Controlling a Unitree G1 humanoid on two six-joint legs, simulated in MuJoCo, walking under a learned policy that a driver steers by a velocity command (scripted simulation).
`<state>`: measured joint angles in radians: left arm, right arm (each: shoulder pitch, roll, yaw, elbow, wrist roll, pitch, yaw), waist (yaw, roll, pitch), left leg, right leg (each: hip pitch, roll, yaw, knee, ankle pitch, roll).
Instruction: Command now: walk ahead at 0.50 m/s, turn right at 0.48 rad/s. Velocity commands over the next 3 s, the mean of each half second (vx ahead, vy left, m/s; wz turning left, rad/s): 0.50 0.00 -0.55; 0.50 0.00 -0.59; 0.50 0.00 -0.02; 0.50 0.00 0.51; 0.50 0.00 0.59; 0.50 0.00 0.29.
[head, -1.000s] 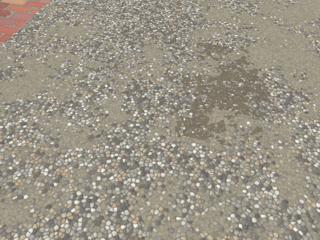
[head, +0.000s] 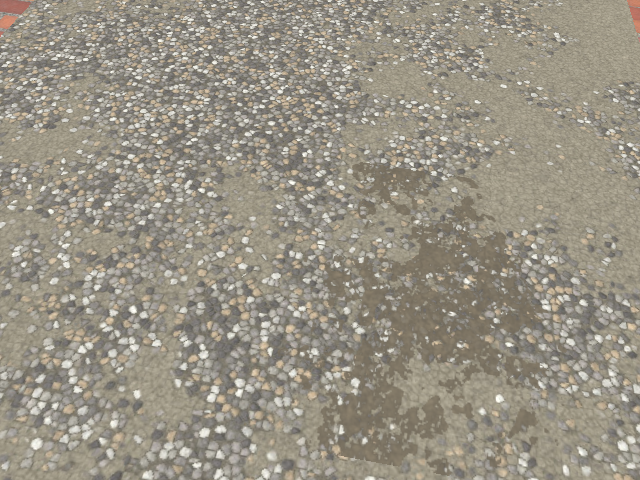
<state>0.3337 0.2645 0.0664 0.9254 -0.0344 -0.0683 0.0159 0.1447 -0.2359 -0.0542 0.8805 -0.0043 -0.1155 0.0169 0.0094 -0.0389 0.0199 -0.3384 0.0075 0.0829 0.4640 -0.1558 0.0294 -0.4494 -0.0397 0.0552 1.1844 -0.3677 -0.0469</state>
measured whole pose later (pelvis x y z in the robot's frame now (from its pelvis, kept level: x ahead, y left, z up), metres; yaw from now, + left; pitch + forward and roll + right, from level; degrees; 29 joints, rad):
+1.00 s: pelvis +0.53 -0.15 -0.01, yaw -35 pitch +2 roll +1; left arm 0.36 0.28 0.07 0.76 -0.03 -0.04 0.02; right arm 0.07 -0.26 -0.06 0.75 -0.01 -0.13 0.02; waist 0.04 -0.03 0.01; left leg -0.42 -0.03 0.02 0.53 -0.15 0.02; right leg -0.30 0.07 0.16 1.10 -0.48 -0.04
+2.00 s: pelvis +0.96 -0.39 -0.02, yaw -14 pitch +2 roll -1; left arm 0.25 0.29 0.07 0.80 -0.02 -0.09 0.01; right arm 0.15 -0.30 -0.07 0.70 0.02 -0.04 0.05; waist 0.02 0.00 0.07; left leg -0.46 -0.05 0.02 0.63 -0.21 0.09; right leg -0.31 -0.07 0.00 1.18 -0.46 0.02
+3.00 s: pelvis +1.49 -0.40 -0.01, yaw +11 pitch +2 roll -1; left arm 0.33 0.30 0.04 0.89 -0.03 -0.08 -0.01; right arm 0.13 -0.27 -0.04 0.64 0.01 -0.06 0.03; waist 0.04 0.00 0.04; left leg -0.42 -0.01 0.03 0.56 -0.18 0.05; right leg -0.29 -0.05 0.00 1.08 -0.47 -0.01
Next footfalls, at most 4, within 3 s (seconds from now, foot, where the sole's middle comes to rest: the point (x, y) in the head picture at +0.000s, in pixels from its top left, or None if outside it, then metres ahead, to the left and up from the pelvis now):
0.42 right None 0.34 -0.18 -0.77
0.92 left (378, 384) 0.69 -0.12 -0.77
1.40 right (535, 374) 0.73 -0.48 -0.77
1.90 left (458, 248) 1.09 -0.35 -0.77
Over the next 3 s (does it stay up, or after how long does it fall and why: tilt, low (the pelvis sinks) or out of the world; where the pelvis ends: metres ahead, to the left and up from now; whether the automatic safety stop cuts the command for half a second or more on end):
stays up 1.49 -0.40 -0.01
